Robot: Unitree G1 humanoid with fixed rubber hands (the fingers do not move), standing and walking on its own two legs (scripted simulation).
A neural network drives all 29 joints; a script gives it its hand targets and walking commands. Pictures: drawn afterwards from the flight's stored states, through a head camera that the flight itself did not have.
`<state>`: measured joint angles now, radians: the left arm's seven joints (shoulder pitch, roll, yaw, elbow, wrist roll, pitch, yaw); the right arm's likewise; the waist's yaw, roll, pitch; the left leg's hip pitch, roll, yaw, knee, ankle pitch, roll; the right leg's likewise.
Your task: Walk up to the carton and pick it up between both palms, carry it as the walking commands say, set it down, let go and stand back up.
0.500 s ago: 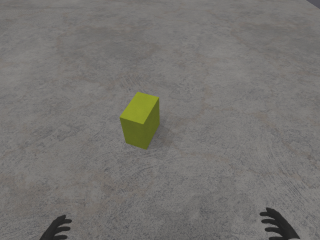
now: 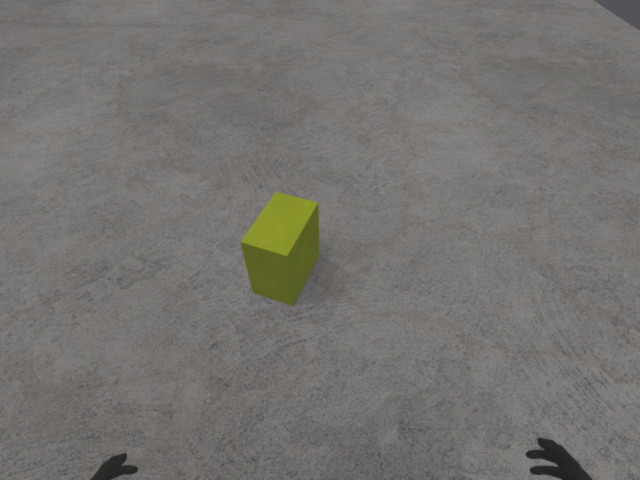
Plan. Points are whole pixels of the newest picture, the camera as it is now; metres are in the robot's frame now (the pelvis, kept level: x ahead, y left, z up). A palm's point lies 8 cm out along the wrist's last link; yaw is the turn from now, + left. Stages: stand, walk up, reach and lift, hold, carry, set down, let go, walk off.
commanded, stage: stand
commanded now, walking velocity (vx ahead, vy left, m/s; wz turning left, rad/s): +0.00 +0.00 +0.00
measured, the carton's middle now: (284, 249) +1.01 +0.14 -0.63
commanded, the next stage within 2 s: walk up in 0.90 s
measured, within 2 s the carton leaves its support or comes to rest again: neither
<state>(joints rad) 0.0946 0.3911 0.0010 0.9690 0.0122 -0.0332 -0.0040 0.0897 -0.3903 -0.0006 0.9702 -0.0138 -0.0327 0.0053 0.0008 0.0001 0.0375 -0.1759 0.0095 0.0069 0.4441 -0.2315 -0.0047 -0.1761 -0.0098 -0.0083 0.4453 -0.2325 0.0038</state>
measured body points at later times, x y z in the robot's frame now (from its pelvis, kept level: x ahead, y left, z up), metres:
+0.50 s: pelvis +0.00 +0.00 +0.01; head +0.00 +0.00 +0.45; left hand +0.11 +0.32 -0.11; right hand +0.11 -0.32 -0.11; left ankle +0.01 +0.12 -0.74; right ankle +0.01 -0.12 -0.74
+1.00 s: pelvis +0.01 +0.00 +0.01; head +0.01 +0.00 +0.46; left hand +0.12 +0.32 -0.11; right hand +0.11 -0.32 -0.11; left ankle +0.01 +0.12 -0.74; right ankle +0.01 -0.12 -0.74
